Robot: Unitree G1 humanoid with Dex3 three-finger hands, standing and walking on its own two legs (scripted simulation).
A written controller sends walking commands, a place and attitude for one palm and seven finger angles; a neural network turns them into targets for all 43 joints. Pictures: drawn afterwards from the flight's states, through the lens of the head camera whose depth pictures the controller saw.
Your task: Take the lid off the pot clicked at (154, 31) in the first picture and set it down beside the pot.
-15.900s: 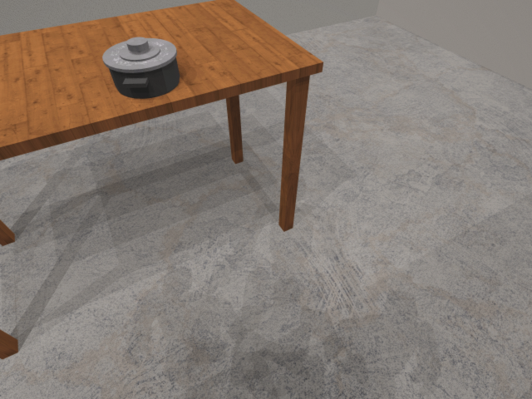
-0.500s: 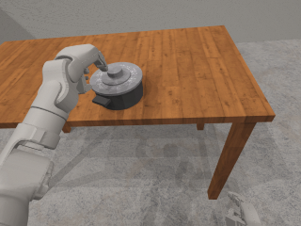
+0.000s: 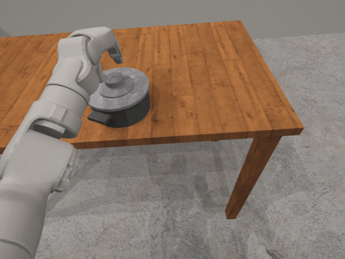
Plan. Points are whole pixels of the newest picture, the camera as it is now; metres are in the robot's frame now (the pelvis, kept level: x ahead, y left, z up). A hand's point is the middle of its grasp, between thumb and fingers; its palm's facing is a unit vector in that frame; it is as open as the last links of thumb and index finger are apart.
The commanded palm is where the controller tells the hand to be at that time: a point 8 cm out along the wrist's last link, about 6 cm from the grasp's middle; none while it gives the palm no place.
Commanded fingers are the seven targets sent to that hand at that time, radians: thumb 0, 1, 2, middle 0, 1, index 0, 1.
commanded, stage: move the open hand above the knob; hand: left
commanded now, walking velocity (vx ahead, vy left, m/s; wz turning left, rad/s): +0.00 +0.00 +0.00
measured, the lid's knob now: (114, 80) +0.52 +0.15 +0.15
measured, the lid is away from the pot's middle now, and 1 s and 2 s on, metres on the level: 0.00 0.00 0.00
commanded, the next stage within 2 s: lower the open fingers around the knob in 0.92 s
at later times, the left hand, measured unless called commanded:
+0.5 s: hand (110, 58) +0.50 +0.14 +0.22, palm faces -0.26 -0.06 -0.96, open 10.0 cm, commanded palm +0.48 +0.15 +0.28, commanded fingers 0.00 -0.37 1.65 -0.87 -0.08 -0.87 -0.08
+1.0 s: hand (108, 60) +0.49 +0.14 +0.22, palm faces -0.27 -0.06 -0.96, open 10.0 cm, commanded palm +0.48 +0.15 +0.28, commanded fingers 0.00 -0.37 1.65 -0.87 -0.08 -0.87 -0.08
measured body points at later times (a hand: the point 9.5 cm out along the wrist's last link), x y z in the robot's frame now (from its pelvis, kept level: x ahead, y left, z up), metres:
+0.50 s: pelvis +0.01 +0.00 +0.00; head +0.04 -0.03 +0.45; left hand +0.51 +0.14 +0.28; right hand +0.06 -0.27 -0.14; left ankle +0.02 +0.12 -0.74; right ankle -0.05 -0.13 -0.74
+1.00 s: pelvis +0.01 +0.00 +0.00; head +0.03 -0.03 +0.45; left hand +0.50 +0.14 +0.28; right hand +0.10 -0.27 -0.13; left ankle +0.02 +0.12 -0.74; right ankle -0.05 -0.13 -0.74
